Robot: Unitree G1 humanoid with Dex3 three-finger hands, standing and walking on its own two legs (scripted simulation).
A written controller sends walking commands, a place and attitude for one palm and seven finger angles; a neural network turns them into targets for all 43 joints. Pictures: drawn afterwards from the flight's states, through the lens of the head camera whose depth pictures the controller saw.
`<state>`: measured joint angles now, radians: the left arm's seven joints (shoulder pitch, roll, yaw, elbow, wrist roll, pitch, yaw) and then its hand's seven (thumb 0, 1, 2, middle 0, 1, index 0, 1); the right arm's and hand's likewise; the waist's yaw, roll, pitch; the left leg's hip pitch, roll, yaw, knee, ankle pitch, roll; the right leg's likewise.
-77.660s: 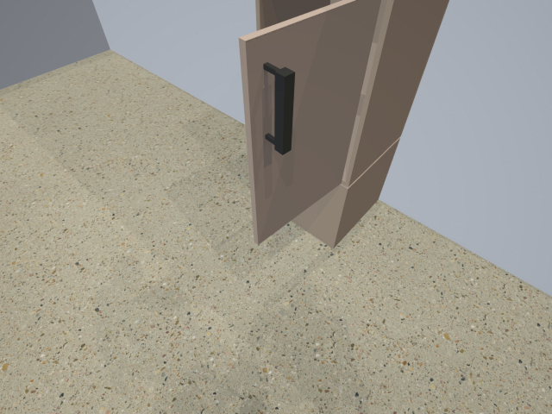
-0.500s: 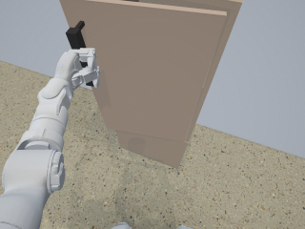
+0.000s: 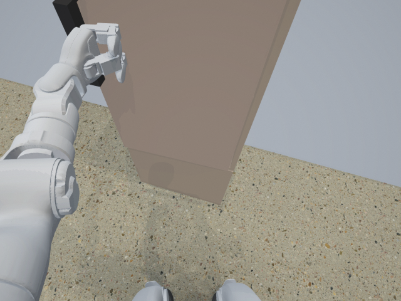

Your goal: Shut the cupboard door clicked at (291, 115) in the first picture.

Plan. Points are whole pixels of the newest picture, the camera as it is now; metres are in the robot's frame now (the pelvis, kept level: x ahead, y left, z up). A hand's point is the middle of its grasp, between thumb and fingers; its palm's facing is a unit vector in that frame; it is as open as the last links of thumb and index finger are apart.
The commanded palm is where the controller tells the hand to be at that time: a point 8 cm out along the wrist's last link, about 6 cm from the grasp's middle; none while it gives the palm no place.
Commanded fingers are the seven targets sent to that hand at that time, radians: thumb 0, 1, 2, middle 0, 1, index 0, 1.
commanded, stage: push the door shut along its arc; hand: left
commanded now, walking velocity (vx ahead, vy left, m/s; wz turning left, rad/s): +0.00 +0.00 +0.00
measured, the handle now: (88, 40) +0.60 +0.16 +0.15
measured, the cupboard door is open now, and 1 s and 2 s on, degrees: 3 0 0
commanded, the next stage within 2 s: pull the fist back off the door in 0.46 s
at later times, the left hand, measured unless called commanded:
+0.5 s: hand (138, 45) +0.56 +0.06 +0.16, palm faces -0.43 -0.90 -0.01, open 2.8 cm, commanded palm +0.59 +0.09 +0.15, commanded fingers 0.00 0.90 0.90 -1.30 -1.50 -1.30 -1.50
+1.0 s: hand (153, 48) +0.55 +0.04 +0.16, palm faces -0.06 -1.00 -0.02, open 2.8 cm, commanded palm +0.54 +0.09 +0.15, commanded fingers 0.00 0.90 0.90 -1.30 -1.50 -1.30 -1.50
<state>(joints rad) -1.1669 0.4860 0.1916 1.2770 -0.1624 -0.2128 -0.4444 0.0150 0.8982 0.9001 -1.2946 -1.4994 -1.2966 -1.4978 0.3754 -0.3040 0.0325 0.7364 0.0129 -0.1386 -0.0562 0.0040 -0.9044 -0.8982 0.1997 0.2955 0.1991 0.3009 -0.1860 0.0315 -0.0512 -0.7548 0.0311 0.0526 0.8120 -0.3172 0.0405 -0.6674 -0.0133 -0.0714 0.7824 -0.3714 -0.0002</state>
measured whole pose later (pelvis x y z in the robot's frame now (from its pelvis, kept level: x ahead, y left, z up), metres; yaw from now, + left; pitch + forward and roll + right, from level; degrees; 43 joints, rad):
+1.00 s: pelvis +0.00 -0.01 +0.00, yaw +0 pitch +18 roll -2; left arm -1.32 0.37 0.24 1.42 -0.03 -0.21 0.03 -0.04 0.88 0.97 -1.29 -1.50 -1.30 -1.50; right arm 0.44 -0.26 0.03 0.72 -0.04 -0.09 0.05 0.00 -0.91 -0.90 0.20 0.30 0.20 0.30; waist -0.23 0.06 -0.08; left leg -0.83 0.04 0.03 0.83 -0.31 0.02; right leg -0.74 0.00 -0.09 0.81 -0.37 -0.02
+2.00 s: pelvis +0.03 -0.03 +0.03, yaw +0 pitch +2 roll +0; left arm -0.37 0.23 0.14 0.42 -0.22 -0.06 -0.17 0.02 0.90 0.90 -1.30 -1.50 -1.30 -1.50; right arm 0.24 -0.27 0.02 0.62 0.07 -0.03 -0.04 0.01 -0.91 -0.90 0.20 0.29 0.20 0.30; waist 0.00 0.06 -0.06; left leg -0.33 0.03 0.06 0.58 -0.29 0.00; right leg -0.26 0.00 -0.06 0.58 -0.35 -0.03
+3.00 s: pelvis +0.03 -0.01 +0.04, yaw +0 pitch -4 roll +0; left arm 0.43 0.31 0.33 -0.33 -0.07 -0.07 0.10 0.01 0.89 0.90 -0.23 -0.33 -0.24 -0.33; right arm 0.19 -0.24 0.02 0.64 0.00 -0.07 -0.07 0.01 -0.90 -0.90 0.20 0.30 0.20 0.30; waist 0.08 0.08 0.01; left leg -0.12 0.00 0.07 0.40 -0.21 0.03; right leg -0.04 -0.02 -0.05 0.38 -0.26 0.00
